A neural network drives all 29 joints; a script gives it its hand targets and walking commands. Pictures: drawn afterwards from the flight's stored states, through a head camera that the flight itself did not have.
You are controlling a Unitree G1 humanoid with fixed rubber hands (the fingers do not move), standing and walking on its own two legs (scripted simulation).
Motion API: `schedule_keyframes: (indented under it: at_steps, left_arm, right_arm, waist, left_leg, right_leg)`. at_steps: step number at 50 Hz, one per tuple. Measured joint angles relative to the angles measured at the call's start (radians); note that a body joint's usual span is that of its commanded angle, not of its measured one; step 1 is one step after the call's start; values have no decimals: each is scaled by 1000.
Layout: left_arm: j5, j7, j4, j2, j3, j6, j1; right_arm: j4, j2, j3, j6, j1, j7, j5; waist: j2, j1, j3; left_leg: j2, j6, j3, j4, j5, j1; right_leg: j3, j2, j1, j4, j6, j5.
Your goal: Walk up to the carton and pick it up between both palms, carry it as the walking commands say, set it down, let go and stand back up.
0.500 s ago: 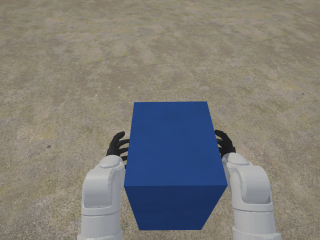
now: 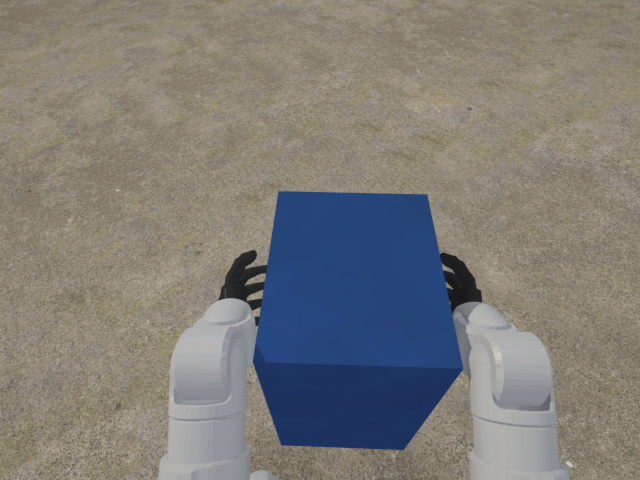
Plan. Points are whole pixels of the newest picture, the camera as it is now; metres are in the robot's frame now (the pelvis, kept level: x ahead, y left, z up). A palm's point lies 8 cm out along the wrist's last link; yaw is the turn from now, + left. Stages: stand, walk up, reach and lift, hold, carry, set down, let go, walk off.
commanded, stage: carry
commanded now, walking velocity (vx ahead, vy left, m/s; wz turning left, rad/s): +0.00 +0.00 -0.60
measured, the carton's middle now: (346, 332) +0.29 -0.01 +0.02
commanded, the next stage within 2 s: none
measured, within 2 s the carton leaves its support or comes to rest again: neither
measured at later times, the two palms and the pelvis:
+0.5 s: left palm (301, 319) +0.28 +0.04 +0.10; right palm (563, 385) +0.19 -0.21 +0.10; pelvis -0.04 +0.00 +0.00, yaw -19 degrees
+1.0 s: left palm (339, 358) +0.23 +0.00 +0.09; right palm (638, 474) +0.12 -0.23 +0.10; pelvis -0.07 +0.00 +0.01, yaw -28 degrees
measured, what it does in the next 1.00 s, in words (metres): steps on the spot, turning right: left foot, then right foot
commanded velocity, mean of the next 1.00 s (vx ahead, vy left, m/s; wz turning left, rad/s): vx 0.00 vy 0.00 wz -0.35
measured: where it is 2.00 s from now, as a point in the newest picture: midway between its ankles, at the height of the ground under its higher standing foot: outside the picture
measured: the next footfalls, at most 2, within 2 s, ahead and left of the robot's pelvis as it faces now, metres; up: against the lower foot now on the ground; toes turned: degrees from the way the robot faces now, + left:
left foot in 0.16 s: +0.04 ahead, +0.13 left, +0.00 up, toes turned +1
right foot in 0.54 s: -0.05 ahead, -0.14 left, +0.00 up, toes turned -31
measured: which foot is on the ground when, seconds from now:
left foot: up 0.00-0.14, down 0.16-0.54, up 0.56-0.88, down 0.90-1.00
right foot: down 0.00-0.18, up 0.20-0.52, down 0.54-1.00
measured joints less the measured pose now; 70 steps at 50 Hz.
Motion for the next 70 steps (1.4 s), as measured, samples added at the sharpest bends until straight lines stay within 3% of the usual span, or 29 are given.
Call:
schedule_keyframes:
  at_steps: [6,8,9,11,13,16,19,24,27,28,30,32,35,38,42,45,46,49,53,70]
  left_arm:
    - [9,-3,-29,3,1,3,11]
    - [11,-2,-29,5,1,10,18]
    - [10,-1,-27,6,4,14,22]
    - [1,4,-25,12,5,22,47]
    - [-9,12,-18,14,3,33,58]
    - [-16,21,-14,13,-2,40,47]
    - [-16,25,-10,8,0,38,25]
    - [-13,25,7,1,14,35,-2]
    - [-9,20,21,-2,18,34,-12]
    - [-4,18,36,-3,12,26,-14]
    - [-1,15,67,-4,-3,19,-16]
    - [-1,10,77,-3,-9,15,-12]
    - [0,3,44,-2,-6,8,-7]
    - [0,-3,4,-2,1,-2,-6]
    - [7,-6,-12,0,2,-2,0]
    - [11,-7,-2,3,3,9,9]
    - [12,-7,7,4,5,11,12]
    - [6,0,19,11,2,30,41]
    - [2,4,10,12,8,45,46]
    - [16,-6,70,3,9,47,8]
  right_arm:
    - [1,4,8,-2,-14,3,-4]
    - [13,4,11,3,-16,9,-9]
    - [24,4,17,3,-15,11,-12]
    - [50,3,29,8,-10,16,-17]
    - [63,2,32,19,-3,20,-19]
    - [53,2,24,25,-3,27,-27]
    - [47,4,6,24,-15,35,-32]
    - [55,9,-8,20,-33,40,-42]
    - [57,8,-10,21,-32,41,-46]
    - [60,6,-17,18,-30,41,-46]
    - [60,3,-27,20,-13,39,-41]
    - [52,-1,-25,23,2,28,-31]
    - [22,-2,-11,15,7,10,-12]
    - [-7,0,-3,5,-2,0,-3]
    - [-7,3,2,7,-14,1,-7]
    - [19,4,3,16,-19,10,-17]
    - [34,5,6,16,-18,12,-20]
    - [76,3,17,28,-10,21,-26]
    - [89,6,20,40,-24,29,-36]
    - [94,4,-2,51,-18,31,-46]
  waist:
    - [-36,22,-36]
    - [-47,30,-53]
    - [-62,33,-58]
    - [-53,46,-70]
    - [-41,61,-70]
    - [-36,69,-62]
    - [-21,64,-58]
    - [10,42,-54]
    - [18,36,-58]
    - [33,37,-56]
    - [34,26,-34]
    - [28,11,-11]
    - [19,-6,10]
    - [9,-12,11]
    - [-11,1,-17]
    - [-21,14,-49]
    - [-34,18,-55]
    - [-51,43,-75]
    - [-54,59,-81]
    - [-14,25,-73]
  left_leg:
    - [-71,42,-5,-250,38,99]
    - [-88,58,14,-418,107,181]
    - [-94,91,29,-462,196,199]
    - [-68,142,51,-453,220,202]
    - [-38,156,73,-469,210,224]
    - [-6,148,103,-507,225,252]
    - [31,138,130,-513,233,255]
    - [99,110,178,-451,207,228]
    - [137,81,208,-365,167,196]
    - [147,55,191,-311,117,171]
    - [109,11,115,-168,-40,112]
    - [65,0,63,-54,-81,63]
    - [24,9,23,13,-19,15]
    - [-9,29,8,-31,22,13]
    - [-56,65,3,-214,41,95]
    - [-78,84,21,-458,162,219]
    - [-84,107,26,-494,232,235]
    - [-85,148,38,-502,238,253]
    - [-82,149,50,-508,230,272]
    - [-81,146,51,-526,249,279]
  right_leg:
    - [60,13,-20,-18,15,36]
    - [80,20,-30,-5,26,38]
    - [89,16,-37,14,32,30]
    - [52,20,-84,154,49,-141]
    - [8,4,-132,342,61,-199]
    - [-12,-36,-156,484,85,-168]
    - [-26,-65,-131,453,106,-183]
    - [-78,-65,-26,234,94,-203]
    - [-100,-48,80,-1,73,-68]
    - [-94,-34,66,3,53,-48]
    - [-73,-30,37,45,23,-60]
    - [-54,-30,35,39,12,-55]
    - [-33,-23,34,3,8,-21]
    - [-20,-18,31,-25,4,7]
    - [-6,-20,27,-36,9,23]
    - [-2,-17,22,-20,19,19]
    - [1,-23,21,-10,24,15]
    - [-8,-36,41,-21,42,-22]
    - [-32,-54,70,-64,47,59]
    - [-35,-54,79,-82,36,64]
